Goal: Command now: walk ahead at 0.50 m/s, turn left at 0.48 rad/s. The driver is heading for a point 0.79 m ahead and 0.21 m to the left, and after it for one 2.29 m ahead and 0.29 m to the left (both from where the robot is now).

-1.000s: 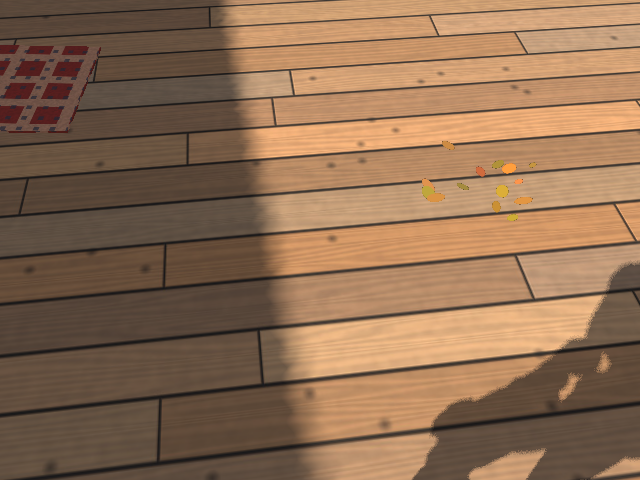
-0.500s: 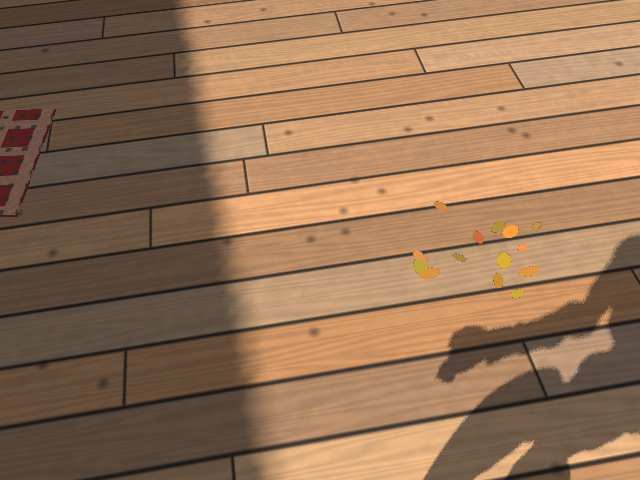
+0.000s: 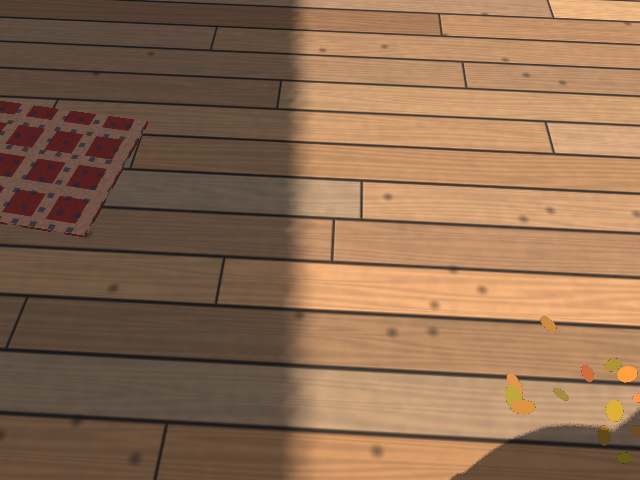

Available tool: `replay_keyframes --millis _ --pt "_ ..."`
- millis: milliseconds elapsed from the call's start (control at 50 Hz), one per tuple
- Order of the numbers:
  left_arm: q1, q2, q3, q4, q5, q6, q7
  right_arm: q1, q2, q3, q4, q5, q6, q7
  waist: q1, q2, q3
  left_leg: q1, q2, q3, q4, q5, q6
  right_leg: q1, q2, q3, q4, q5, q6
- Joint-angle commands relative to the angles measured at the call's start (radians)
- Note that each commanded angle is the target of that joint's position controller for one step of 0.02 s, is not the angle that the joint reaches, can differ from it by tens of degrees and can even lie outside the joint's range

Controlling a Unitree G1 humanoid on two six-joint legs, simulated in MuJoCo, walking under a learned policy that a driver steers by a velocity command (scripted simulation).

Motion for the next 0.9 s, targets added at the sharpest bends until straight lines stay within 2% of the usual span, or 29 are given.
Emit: replay_keyframes --millis 20,40,60,80,100,140,200,280,380,420,440,460,480,500,520,540,560,580,600,620,640,700,800,840,900 --pt "-0.093 0.144 0.03 -0.154 -0.001 -0.036 -0.017 0.302 -0.256 -0.082 0.048 0.034 0.019 -0.018 -0.113 0.086 -0.208 0.674 0.38 -0.701 -0.318 -0.023 0.257 -0.689 0.001 0.205 0.586 0.044 -0.01" --pt "-0.115 0.139 0.026 -0.162 -0.005 -0.046 -0.019 0.247 -0.194 -0.069 0.04 0.034 0.018 -0.02 -0.083 0.017 -0.113 0.527 0.347 -0.59 -0.343 0.05 0.212 -0.658 -0.041 0.195 0.497 0.131 -0.008" --pt "-0.114 0.13 0.028 -0.158 0.001 -0.041 -0.017 0.206 -0.159 -0.06 0.035 0.033 0.015 -0.022 -0.041 -0.019 -0.054 0.411 0.294 -0.506 -0.363 0.14 0.168 -0.599 -0.067 0.193 0.414 0.154 0.0" --pt "-0.099 0.122 0.026 -0.161 0.018 -0.022 -0.016 0.182 -0.133 -0.051 0.035 0.04 0.01 -0.027 -0.007 -0.011 -0.038 0.327 0.245 -0.438 -0.378 0.208 0.142 -0.533 -0.082 0.194 0.355 0.16 0.018" --pt "-0.085 0.109 0.024 -0.16 0.028 -0.001 -0.02 0.18 -0.128 -0.048 0.032 0.041 0.002 -0.027 0.007 0.007 -0.052 0.292 0.22 -0.4 -0.384 0.246 0.134 -0.489 -0.086 0.191 0.318 0.163 0.033" --pt "-0.102 0.095 0.022 -0.178 0.032 0.026 -0.025 0.211 -0.154 -0.054 0.039 0.042 -0.013 -0.025 0.013 0.019 -0.059 0.265 0.187 -0.363 -0.392 0.311 0.136 -0.489 -0.081 0.168 0.258 0.188 0.058" --pt "-0.229 0.1 0.022 -0.232 0.029 0.036 -0.029 0.27 -0.175 -0.061 0.042 0.041 -0.013 -0.026 -0.023 0.04 -0.026 0.271 0.164 -0.367 -0.417 0.276 0.114 -0.564 -0.084 0.153 0.122 0.301 0.087" --pt "-0.371 0.103 0.017 -0.287 0.021 0.034 -0.034 0.35 -0.174 -0.062 0.045 0.039 -0.006 -0.028 -0.082 0.063 -0.022 0.364 0.153 -0.395 -0.393 0.288 0.079 -0.62 -0.06 0.16 -0.048 0.426 0.091" --pt "-0.496 0.112 0.005 -0.352 0.01 0.018 -0.04 0.409 -0.184 -0.064 0.042 0.023 0.0 -0.04 -0.123 0.077 -0.017 0.474 0.175 -0.448 -0.314 0.408 0.072 -0.608 -0.01 0.163 -0.202 0.426 0.069" --pt "-0.463 0.132 0.007 -0.358 0.006 0.009 -0.039 0.381 -0.2 -0.068 0.027 0.02 0.0 -0.048 -0.092 0.088 -0.021 0.468 0.187 -0.477 -0.273 0.445 0.046 -0.508 0.005 0.18 -0.277 0.39 0.048" --pt "-0.399 0.147 0.012 -0.344 0.004 0.003 -0.034 0.342 -0.212 -0.071 0.015 0.019 -0.002 -0.049 -0.055 0.095 -0.034 0.429 0.181 -0.476 -0.235 0.496 0.024 -0.396 0.023 0.179 -0.317 0.352 0.032" --pt "-0.298 0.173 0.023 -0.314 0.003 -0.003 -0.026 0.314 -0.224 -0.074 0.005 0.018 -0.006 -0.045 -0.012 0.089 -0.079 0.395 0.159 -0.473 -0.146 0.587 0.003 -0.246 0.053 0.167 -0.341 0.315 0.014" --pt "-0.16 0.202 0.036 -0.28 0.008 -0.017 -0.013 0.296 -0.223 -0.073 0.001 0.027 -0.014 -0.035 0.061 0.036 -0.154 0.338 0.098 -0.429 0.036 0.578 -0.021 -0.048 0.029 0.181 -0.404 0.344 -0.014" --pt "-0.002 0.273 0.053 -0.274 0.03 -0.024 0.006 0.306 -0.154 -0.053 -0.029 0.04 -0.024 -0.025 0.112 -0.062 -0.305 0.216 0.038 -0.361 0.302 0.323 -0.043 0.187 -0.187 0.391 -0.428 0.143 -0.062" --pt "-0.011 0.356 0.072 -0.282 0.044 -0.009 0.009 0.438 -0.065 -0.037 -0.056 0.071 -0.019 -0.027 0.029 -0.304 -0.406 -0.088 -0.117 -0.241 0.563 -0.396 -0.074 0.397 -0.446 0.851 -0.53 0.103 -0.183" --pt "-0.07 0.275 0.065 -0.288 0.026 0.006 0.003 0.422 -0.159 -0.045 -0.026 0.032 -0.002 -0.038 0.008 -0.163 -0.316 -0.185 -0.017 -0.232 0.66 -0.349 -0.063 0.289 -0.421 0.913 -0.556 -0.033 -0.192" --pt "-0.134 0.182 0.043 -0.302 0.016 0.007 0.0 0.344 -0.171 -0.05 -0.025 0.02 0.004 -0.03 0.005 -0.049 -0.172 -0.181 0.025 -0.222 0.652 -0.243 -0.067 0.14 -0.368 0.737 -0.577 -0.015 -0.166" --pt "-0.17 0.139 0.031 -0.297 0.017 0.005 -0.004 0.299 -0.154 -0.047 -0.034 0.019 0.006 -0.021 -0.006 -0.015 -0.101 -0.16 0.057 -0.209 0.611 -0.183 -0.075 0.041 -0.314 0.589 -0.6 0.115 -0.144" --pt "-0.163 0.129 0.027 -0.286 0.017 0.001 -0.003 0.279 -0.142 -0.047 -0.038 0.009 0.014 -0.011 -0.013 -0.056 -0.072 -0.14 0.081 -0.2 0.58 -0.163 -0.083 -0.012 -0.274 0.482 -0.616 0.222 -0.122" --pt "-0.15 0.125 0.025 -0.271 0.013 -0.006 -0.002 0.283 -0.134 -0.046 -0.041 0.002 0.027 -0.001 -0.025 -0.093 -0.058 -0.117 0.093 -0.19 0.566 -0.153 -0.091 -0.051 -0.243 0.402 -0.632 0.294 -0.108" --pt "-0.132 0.129 0.027 -0.259 0.008 -0.017 -0.006 0.281 -0.124 -0.043 -0.045 0.002 0.038 0.006 -0.03 -0.108 -0.061 -0.109 0.094 -0.181 0.563 -0.142 -0.095 -0.063 -0.237 0.358 -0.639 0.368 -0.108" --pt "-0.096 0.142 0.036 -0.238 -0.003 -0.038 -0.015 0.203 -0.106 -0.036 -0.083 0.002 0.053 0.023 -0.032 -0.094 -0.055 -0.184 0.114 -0.17 0.539 -0.082 -0.107 -0.044 -0.248 0.261 -0.674 0.48 -0.128" --pt "-0.055 0.145 0.041 -0.207 0.0 -0.035 -0.017 0.033 -0.081 -0.018 -0.148 0.006 0.049 0.042 -0.008 -0.081 -0.014 -0.233 0.129 -0.119 0.323 0.09 -0.125 -0.021 -0.216 0.094 -0.698 0.549 -0.118" --pt "-0.041 0.159 0.045 -0.199 -0.001 -0.034 -0.016 -0.036 -0.068 -0.008 -0.171 0.007 0.045 0.051 0.008 -0.081 -0.001 -0.186 0.128 -0.081 0.196 0.145 -0.115 -0.02 -0.213 0.042 -0.697 0.558 -0.105" --pt "0.002 0.185 0.053 -0.179 -0.001 -0.025 -0.009 -0.106 -0.075 -0.004 -0.202 0.001 0.045 0.058 0.026 -0.079 0.017 -0.145 0.116 -0.027 0.082 0.099 -0.085 0.042 -0.24 0.001 -0.674 0.607 -0.091"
